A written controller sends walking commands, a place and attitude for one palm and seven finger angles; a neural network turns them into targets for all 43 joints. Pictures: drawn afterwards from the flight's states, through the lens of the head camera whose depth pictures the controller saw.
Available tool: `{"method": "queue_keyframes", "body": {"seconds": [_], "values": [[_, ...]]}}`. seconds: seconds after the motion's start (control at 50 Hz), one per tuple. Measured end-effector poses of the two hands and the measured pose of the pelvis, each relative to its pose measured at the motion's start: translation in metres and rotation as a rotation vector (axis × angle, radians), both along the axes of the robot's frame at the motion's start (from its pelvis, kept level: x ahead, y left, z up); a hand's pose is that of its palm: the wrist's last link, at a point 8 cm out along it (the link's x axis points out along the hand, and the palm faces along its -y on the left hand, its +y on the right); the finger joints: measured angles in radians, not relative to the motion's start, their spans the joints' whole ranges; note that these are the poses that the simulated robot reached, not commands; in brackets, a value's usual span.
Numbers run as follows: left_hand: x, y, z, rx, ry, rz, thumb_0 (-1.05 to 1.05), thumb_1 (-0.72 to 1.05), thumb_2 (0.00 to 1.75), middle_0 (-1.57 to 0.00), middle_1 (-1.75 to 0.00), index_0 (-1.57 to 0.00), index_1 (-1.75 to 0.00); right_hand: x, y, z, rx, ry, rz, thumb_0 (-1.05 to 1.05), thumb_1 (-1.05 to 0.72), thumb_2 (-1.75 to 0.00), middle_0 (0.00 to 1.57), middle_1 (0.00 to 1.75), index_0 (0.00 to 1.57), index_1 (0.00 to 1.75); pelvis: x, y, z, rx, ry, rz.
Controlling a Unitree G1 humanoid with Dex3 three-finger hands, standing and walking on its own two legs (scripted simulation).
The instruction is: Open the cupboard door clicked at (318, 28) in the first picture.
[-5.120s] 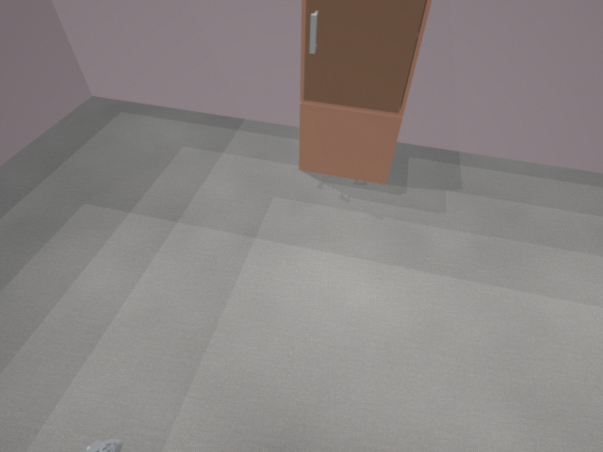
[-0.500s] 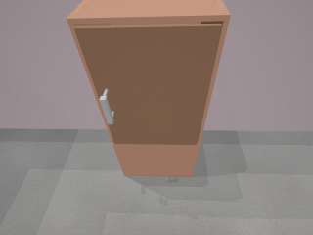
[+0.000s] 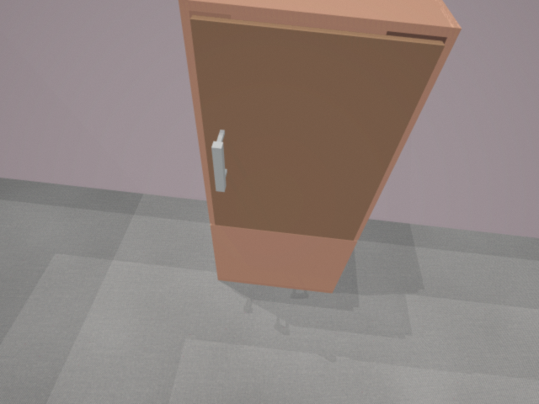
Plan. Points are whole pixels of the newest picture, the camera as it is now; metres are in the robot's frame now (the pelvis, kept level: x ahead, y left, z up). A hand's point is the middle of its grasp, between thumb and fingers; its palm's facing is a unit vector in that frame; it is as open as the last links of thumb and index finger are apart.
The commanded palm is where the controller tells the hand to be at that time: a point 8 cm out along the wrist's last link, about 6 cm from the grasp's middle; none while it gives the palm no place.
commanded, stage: come to a stop and stand still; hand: left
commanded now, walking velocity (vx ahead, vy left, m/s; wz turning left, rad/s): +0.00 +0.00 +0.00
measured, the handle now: (221, 161) +0.61 +0.16 -0.05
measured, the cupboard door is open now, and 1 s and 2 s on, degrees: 0 0 0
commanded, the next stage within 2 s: look again from close up in 0.44 s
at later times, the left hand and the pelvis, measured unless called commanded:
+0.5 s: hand out of the picture -0.03 +0.14 -0.18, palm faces +0.02 -0.99 -0.15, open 7.3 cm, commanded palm none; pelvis -0.03 -0.01 +0.00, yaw -1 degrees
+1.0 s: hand out of the picture +0.01 +0.17 -0.18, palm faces +0.02 -0.98 -0.20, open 7.3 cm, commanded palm none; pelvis -0.01 +0.00 -0.01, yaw +0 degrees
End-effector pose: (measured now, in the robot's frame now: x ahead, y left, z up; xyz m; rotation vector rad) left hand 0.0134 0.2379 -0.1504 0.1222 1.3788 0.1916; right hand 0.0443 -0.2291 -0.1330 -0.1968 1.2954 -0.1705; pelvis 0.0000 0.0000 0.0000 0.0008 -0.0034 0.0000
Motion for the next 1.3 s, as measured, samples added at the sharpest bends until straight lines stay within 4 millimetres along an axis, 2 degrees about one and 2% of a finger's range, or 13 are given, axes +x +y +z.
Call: {"method": "queue_keyframes", "body": {"seconds": [0.1,0.2,0.44,0.52,0.58,0.68,0.8,0.96,1.14,1.3], "values": [[-0.027,-0.006,0.001,0.016,0.048,-0.014,0.00,0.91,0.90,-0.20,-0.30,-0.20,-0.30,-0.008,0.000,-0.011,0.038,-0.015,-0.025,0.00,-0.92,-0.89,0.20,0.30,0.20,0.30,-0.007,-0.003,-0.004,0.022,-0.004,-0.014],[-0.043,-0.020,0.007,-0.001,0.064,-0.031,0.00,0.91,0.90,-0.20,-0.30,-0.20,-0.30,-0.026,-0.004,-0.012,0.051,0.003,-0.044,0.00,-0.93,-0.89,0.20,0.30,0.20,0.30,-0.014,-0.004,0.000,0.007,-0.021,-0.012],[-0.050,-0.044,0.002,-0.047,0.044,-0.038,0.00,0.91,0.90,-0.20,-0.30,-0.20,-0.30,-0.096,0.000,-0.012,0.069,0.148,-0.076,0.00,-0.91,-0.89,0.20,0.30,0.20,0.30,-0.025,-0.013,0.002,0.003,-0.026,-0.009],[-0.052,-0.046,0.001,-0.050,0.050,-0.036,0.00,0.91,0.90,-0.20,-0.30,-0.20,-0.30,-0.112,0.005,-0.012,0.080,0.184,-0.090,0.00,-0.91,-0.89,0.20,0.30,0.20,0.30,-0.026,-0.015,0.002,0.003,-0.023,-0.009],[-0.054,-0.047,0.001,-0.039,0.044,-0.049,0.00,0.91,0.90,-0.20,-0.30,-0.20,-0.30,-0.117,0.008,-0.015,0.091,0.193,-0.084,0.00,-0.90,-0.89,0.20,0.30,0.20,0.30,-0.028,-0.014,-0.001,-0.011,-0.015,-0.006],[-0.049,-0.036,-0.002,-0.024,0.020,-0.064,0.00,0.91,0.90,-0.20,-0.30,-0.20,-0.30,-0.108,0.013,-0.023,0.102,0.145,-0.068,0.00,-0.90,-0.89,0.20,0.30,0.20,0.30,-0.027,-0.008,-0.008,-0.016,-0.007,0.004],[-0.030,-0.022,0.001,0.006,-0.032,-0.057,0.00,0.91,0.90,-0.20,-0.30,-0.20,-0.30,-0.082,0.020,-0.026,0.109,0.083,-0.039,0.01,-0.91,-0.89,0.20,0.30,0.20,0.30,-0.021,-0.004,-0.010,-0.004,-0.004,0.003],[-0.014,-0.016,0.003,0.013,-0.067,-0.057,0.00,0.91,0.90,-0.20,-0.30,-0.20,-0.30,-0.054,0.005,-0.020,0.065,0.033,-0.020,0.02,-0.93,-0.89,0.20,0.30,0.20,0.30,-0.013,-0.002,-0.007,0.003,-0.008,-0.006],[-0.011,-0.018,0.001,-0.005,-0.050,-0.064,0.00,0.91,0.90,-0.20,-0.30,-0.20,-0.30,-0.027,-0.005,-0.011,0.033,-0.016,-0.003,0.01,-0.91,-0.89,0.20,0.30,0.20,0.30,-0.009,-0.004,-0.005,0.002,-0.009,-0.011],[-0.019,-0.023,-0.005,-0.022,-0.004,-0.054,0.00,0.91,0.90,-0.20,-0.30,-0.20,-0.30,-0.021,-0.007,-0.014,0.038,0.000,-0.009,0.00,-0.91,-0.89,0.20,0.30,0.20,0.30,0.003,-0.008,-0.008,0.006,-0.004,-0.015]]}}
